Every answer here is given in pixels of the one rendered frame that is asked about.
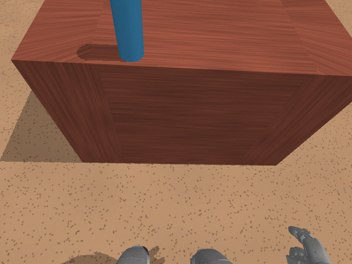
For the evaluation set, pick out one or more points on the bottle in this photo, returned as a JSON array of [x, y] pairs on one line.
[[127, 18]]

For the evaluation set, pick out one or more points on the right robot hand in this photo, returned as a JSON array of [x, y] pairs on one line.
[[313, 250]]

